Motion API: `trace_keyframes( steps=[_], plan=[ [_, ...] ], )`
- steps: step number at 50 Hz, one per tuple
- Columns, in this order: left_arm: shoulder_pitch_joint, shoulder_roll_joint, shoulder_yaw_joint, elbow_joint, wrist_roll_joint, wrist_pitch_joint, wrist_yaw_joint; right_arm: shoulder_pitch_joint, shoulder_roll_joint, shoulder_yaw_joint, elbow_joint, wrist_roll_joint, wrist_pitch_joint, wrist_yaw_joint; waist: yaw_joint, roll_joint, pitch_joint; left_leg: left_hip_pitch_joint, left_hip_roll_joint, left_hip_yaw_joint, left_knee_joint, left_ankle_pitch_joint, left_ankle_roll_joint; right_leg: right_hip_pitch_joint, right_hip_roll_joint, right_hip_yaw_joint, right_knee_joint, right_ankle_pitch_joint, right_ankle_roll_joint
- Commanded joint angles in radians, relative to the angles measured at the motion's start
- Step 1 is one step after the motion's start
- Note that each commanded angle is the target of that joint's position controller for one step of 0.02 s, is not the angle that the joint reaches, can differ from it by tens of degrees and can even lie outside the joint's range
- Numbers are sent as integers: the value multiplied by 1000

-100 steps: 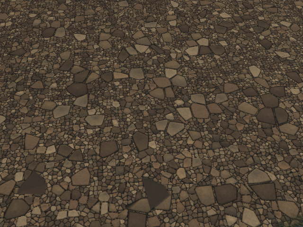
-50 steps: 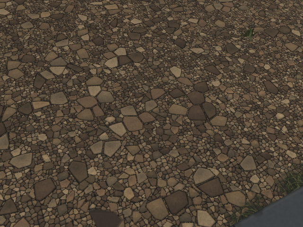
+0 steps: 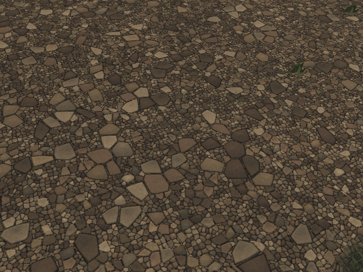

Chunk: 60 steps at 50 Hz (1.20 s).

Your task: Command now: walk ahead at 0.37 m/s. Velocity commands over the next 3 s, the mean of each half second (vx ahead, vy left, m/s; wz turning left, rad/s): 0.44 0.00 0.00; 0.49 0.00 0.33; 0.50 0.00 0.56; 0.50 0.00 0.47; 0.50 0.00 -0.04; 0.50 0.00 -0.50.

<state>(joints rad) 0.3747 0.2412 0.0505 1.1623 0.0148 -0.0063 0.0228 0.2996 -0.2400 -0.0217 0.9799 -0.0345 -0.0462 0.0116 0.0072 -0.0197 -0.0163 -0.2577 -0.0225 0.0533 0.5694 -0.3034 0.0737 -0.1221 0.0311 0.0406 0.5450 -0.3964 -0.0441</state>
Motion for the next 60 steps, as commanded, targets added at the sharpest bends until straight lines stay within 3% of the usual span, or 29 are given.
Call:
trace_keyframes(
  steps=[1,2,4,11,15,18,19,20,23,25,27,29,30,31,32,33,34,35,36,38,42,48,51,52,53,54,56,58,60],
  plan=[
    [-159,88,13,-123,20,-28,-16,348,-193,-50,55,5,-2,-5,-133,279,116,339,381,-694,-423,-330,168,-611,23,-36,455,-130,-57],
    [-153,106,18,-114,17,-31,-21,254,-150,-38,16,9,-5,-4,-76,142,158,280,364,-607,-404,-234,178,-613,-40,1,536,-43,-59],
    [-125,70,13,-95,1,-33,-35,168,-120,-29,-24,13,-22,-4,-24,63,146,221,306,-457,-432,-57,168,-553,-97,19,518,89,-39],
    [-260,39,13,-174,23,3,-65,280,-90,-15,28,25,-32,-25,-28,86,103,332,220,-168,-398,625,110,-586,-79,-71,356,287,21],
    [-316,61,22,-193,31,9,-67,338,-77,-14,47,0,-37,-31,-51,98,92,372,228,-148,-333,590,131,-655,-80,-79,437,427,-8],
    [-534,70,29,-289,24,-31,-58,404,-66,-17,88,-10,-66,-41,-117,116,216,533,227,-203,-333,397,136,-937,-98,-44,295,452,-8],
    [-580,62,25,-317,28,-38,-59,349,-64,-17,90,-15,-75,-45,-89,107,249,459,203,-171,-334,356,117,-880,-116,-29,179,546,-4],
    [-573,60,22,-329,29,-37,-65,292,-78,-19,71,-27,-84,-40,-90,88,244,342,169,-140,-336,280,109,-755,-101,-83,104,653,-6],
    [-514,38,18,-329,15,-32,-93,243,-57,-10,74,-11,-97,-30,-77,59,208,192,171,-116,-283,221,92,-486,-112,-84,19,901,-62],
    [-529,35,16,-344,8,-33,-87,265,-44,-3,97,-7,-87,-28,-106,43,226,219,142,-90,-194,262,75,-429,-97,-118,-71,900,-69],
    [-484,38,18,-332,23,-44,-71,312,-57,0,128,-17,-65,-36,-110,5,167,282,107,-88,22,357,64,-305,-84,-129,-146,884,-65],
    [-196,76,31,-236,23,-55,-46,311,-84,-5,136,-34,-45,-55,-11,32,36,326,86,-134,428,501,82,-96,-96,-91,-230,927,-47],
    [-20,103,42,-179,36,-67,-36,288,-77,-11,143,-22,-34,-64,77,6,-22,272,57,-123,718,468,76,73,-121,-93,-355,1042,-31],
    [101,163,64,-130,48,-71,-34,221,-83,-30,127,8,-24,-63,142,-141,-41,30,-65,-79,1088,-126,47,315,-190,-41,-392,1108,-46],
    [177,243,67,-115,60,-83,-43,305,-38,-29,99,56,-32,-71,71,-243,-134,-343,-96,-134,1351,-626,35,647,-336,-23,116,1677,-17],
    [193,201,57,-126,33,-89,-51,405,-32,-22,98,107,-45,-84,43,-250,-298,-577,-40,-199,1321,-483,28,883,-514,174,233,1812,-129],
    [149,115,36,-155,28,-85,-56,309,-58,-21,102,82,-43,-85,84,-76,-273,-627,34,-162,1158,-343,20,748,-479,180,92,1394,-122],
    [89,146,52,-163,42,-88,-41,255,-34,-19,91,49,-20,-75,64,-124,-246,-660,54,-118,1218,-295,11,604,-504,269,1,884,-213],
    [-18,93,33,-192,29,-97,-24,150,-59,-29,63,-5,-10,-56,25,-12,-224,-565,105,-121,1062,-68,14,358,-460,273,-130,464,-194],
    [-65,81,22,-175,7,-111,-5,16,-19,-35,-11,-26,20,-5,-58,-26,26,-387,148,-121,776,1,-41,-112,-427,171,-257,537,-209],
    [-105,45,8,-197,8,-129,-7,-42,41,-9,-63,-4,12,27,-97,-77,55,-210,147,-73,371,254,-19,-271,-304,-73,-277,680,-141],
    [11,93,20,-178,2,-93,-5,-237,-8,-22,-138,-2,17,42,-34,-12,77,-199,40,64,146,183,83,37,-306,-197,-191,857,-92],
    [31,134,28,-188,18,-62,-3,-23,-44,-54,-85,-2,5,32,-125,-13,-40,54,-65,86,28,82,146,68,-290,-271,220,976,-64],
    [31,132,26,-221,13,-60,-8,98,-142,-87,-64,-14,3,20,-175,78,-109,231,69,-152,-71,-21,206,-96,-242,-299,526,732,-25],
    [64,27,9,-293,2,-63,-31,80,-253,-110,-86,-5,14,17,-92,296,-180,468,369,-746,-216,-36,379,-494,-12,-232,896,-168,31],
    [-99,114,25,-324,16,-71,-31,114,-225,-104,-77,22,31,13,-147,118,-133,481,355,-826,-310,-140,358,-661,-21,-30,901,-123,22],
    [-136,94,20,-340,4,-92,-27,13,-155,-86,-74,24,31,-4,-65,26,54,259,300,-583,-316,56,272,-650,-112,-16,732,38,15],
    [-79,75,17,-314,29,-67,-21,-60,-111,-74,-88,28,11,-12,9,34,50,124,207,-417,-318,320,217,-488,-139,-14,608,72,39],
    [-99,61,16,-322,32,-36,-23,-36,-118,-75,-83,35,-13,-10,19,38,22,95,165,-354,-319,479,215,-438,-129,-28,557,88,62]
  ],
)
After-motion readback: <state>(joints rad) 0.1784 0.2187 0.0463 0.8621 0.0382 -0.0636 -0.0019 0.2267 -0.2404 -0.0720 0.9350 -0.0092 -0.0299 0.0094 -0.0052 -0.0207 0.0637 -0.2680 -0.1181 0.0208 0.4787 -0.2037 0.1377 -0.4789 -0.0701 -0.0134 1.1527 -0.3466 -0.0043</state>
